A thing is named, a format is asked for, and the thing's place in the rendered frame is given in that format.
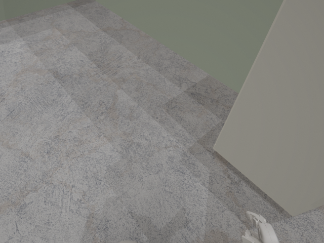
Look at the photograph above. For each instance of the right robot hand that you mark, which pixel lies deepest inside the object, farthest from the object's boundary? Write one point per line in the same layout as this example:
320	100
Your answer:
266	233

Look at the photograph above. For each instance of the fridge door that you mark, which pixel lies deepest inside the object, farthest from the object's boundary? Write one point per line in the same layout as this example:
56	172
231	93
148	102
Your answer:
275	132

